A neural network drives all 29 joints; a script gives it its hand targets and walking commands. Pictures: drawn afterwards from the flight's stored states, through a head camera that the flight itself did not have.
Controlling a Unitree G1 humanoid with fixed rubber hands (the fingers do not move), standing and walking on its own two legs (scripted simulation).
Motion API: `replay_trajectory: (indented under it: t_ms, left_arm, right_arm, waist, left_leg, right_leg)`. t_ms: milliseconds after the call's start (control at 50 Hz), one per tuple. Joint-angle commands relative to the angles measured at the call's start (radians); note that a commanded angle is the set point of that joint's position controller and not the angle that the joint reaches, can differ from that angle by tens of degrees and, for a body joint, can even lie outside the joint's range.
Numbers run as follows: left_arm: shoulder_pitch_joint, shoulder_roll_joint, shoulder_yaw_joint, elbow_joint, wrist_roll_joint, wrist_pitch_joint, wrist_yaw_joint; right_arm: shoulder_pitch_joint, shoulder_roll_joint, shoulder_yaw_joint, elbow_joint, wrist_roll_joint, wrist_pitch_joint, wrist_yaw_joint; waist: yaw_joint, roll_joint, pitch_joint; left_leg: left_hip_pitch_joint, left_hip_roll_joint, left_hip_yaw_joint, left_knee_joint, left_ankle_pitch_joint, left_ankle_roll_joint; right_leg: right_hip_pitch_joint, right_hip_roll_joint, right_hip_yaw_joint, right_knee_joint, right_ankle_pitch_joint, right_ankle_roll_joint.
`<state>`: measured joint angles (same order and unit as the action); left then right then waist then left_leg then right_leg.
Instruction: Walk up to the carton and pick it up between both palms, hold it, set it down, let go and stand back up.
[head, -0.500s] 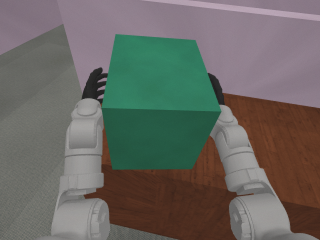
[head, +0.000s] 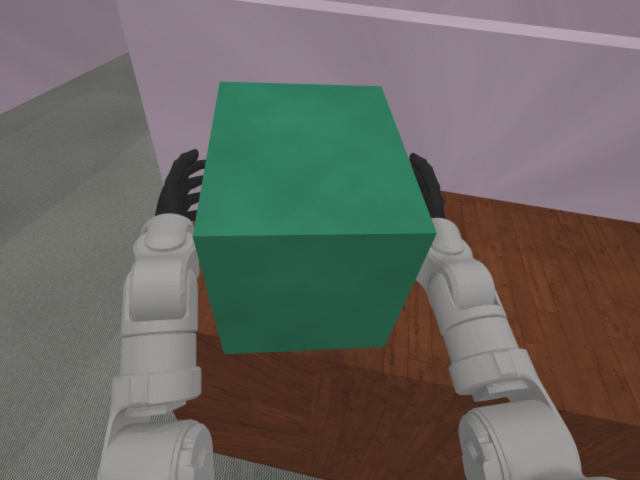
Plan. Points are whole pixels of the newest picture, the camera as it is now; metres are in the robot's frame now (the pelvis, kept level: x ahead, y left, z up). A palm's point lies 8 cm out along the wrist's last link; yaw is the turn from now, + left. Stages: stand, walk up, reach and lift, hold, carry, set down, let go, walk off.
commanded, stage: hold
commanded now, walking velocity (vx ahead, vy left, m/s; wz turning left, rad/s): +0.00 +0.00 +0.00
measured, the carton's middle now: (304, 217) +0.38 +0.00 +0.16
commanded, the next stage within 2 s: none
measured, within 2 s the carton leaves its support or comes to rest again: neither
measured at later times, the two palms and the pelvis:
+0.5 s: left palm (175, 215) +0.35 +0.15 +0.19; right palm (425, 212) +0.36 -0.15 +0.18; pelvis +0.00 -0.01 +0.00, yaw +0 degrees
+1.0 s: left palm (174, 216) +0.35 +0.15 +0.18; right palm (424, 213) +0.36 -0.14 +0.18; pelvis +0.00 +0.00 +0.00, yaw -1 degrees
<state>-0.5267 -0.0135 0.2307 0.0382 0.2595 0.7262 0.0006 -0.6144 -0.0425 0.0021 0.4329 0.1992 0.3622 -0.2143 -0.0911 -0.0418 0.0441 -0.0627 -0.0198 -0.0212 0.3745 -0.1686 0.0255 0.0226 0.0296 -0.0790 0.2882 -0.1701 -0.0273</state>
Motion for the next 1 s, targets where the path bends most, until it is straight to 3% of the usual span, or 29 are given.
replay_trajectory:
  t_ms: [0, 80, 140, 360, 540, 680, 820, 980]
  left_arm:
    - [-0.692, -0.564, -0.537, -0.156, -0.167, -0.089, -0.126]
    - [-0.674, -0.551, -0.494, -0.129, -0.145, -0.074, -0.129]
    - [-0.687, -0.554, -0.488, -0.122, -0.139, -0.066, -0.131]
    - [-0.730, -0.558, -0.493, -0.098, -0.130, -0.061, -0.148]
    - [-0.724, -0.561, -0.511, -0.126, -0.152, -0.087, -0.145]
    - [-0.702, -0.556, -0.491, -0.116, -0.140, -0.081, -0.141]
    - [-0.720, -0.565, -0.496, -0.112, -0.135, -0.067, -0.142]
    - [-0.738, -0.574, -0.524, -0.128, -0.152, -0.074, -0.134]
  right_arm:
    - [-0.801, 0.588, 0.415, -0.387, 0.090, -0.077, 0.097]
    - [-0.803, 0.577, 0.403, -0.354, 0.078, -0.076, 0.104]
    - [-0.811, 0.581, 0.388, -0.336, 0.074, -0.078, 0.109]
    - [-0.785, 0.594, 0.326, -0.263, 0.050, -0.069, 0.108]
    - [-0.812, 0.615, 0.388, -0.335, 0.079, -0.079, 0.094]
    - [-0.802, 0.600, 0.395, -0.327, 0.081, -0.075, 0.096]
    - [-0.796, 0.591, 0.354, -0.293, 0.065, -0.073, 0.107]
    - [-0.800, 0.593, 0.347, -0.303, 0.064, -0.079, 0.109]
  waist:
    - [0.021, 0.062, -0.505]
    - [0.045, 0.036, -0.469]
    - [0.046, 0.044, -0.452]
    - [-0.013, 0.086, -0.416]
    - [0.005, 0.069, -0.488]
    - [0.028, 0.049, -0.446]
    - [0.010, 0.072, -0.414]
    - [-0.007, 0.095, -0.466]
  left_leg:
    - [0.218, 0.003, -0.006, -0.013, 0.340, -0.051]
    - [0.186, 0.008, 0.005, -0.044, 0.271, -0.028]
    - [0.177, 0.008, 0.011, -0.052, 0.247, -0.024]
    - [0.151, -0.005, 0.017, -0.063, 0.181, -0.033]
    - [0.175, -0.013, 0.001, -0.030, 0.287, -0.040]
    - [0.177, -0.004, 0.005, -0.042, 0.275, -0.032]
    - [0.170, 0.004, 0.012, -0.056, 0.227, -0.036]
    - [0.191, 0.002, 0.007, -0.039, 0.249, -0.047]
  right_leg:
    - [0.009, 0.029, 0.006, -0.018, 0.254, 0.069]
    - [0.013, 0.024, 0.019, -0.030, 0.189, 0.064]
    - [0.006, 0.020, 0.024, -0.038, 0.158, 0.060]
    - [0.021, -0.003, 0.028, -0.038, 0.171, 0.072]
    - [0.058, 0.010, 0.018, -0.012, 0.295, 0.085]
    - [0.027, 0.017, 0.020, -0.025, 0.231, 0.074]
    - [-0.001, 0.013, 0.021, -0.040, 0.153, 0.061]
    - [0.000, 0.012, 0.015, -0.032, 0.178, 0.064]
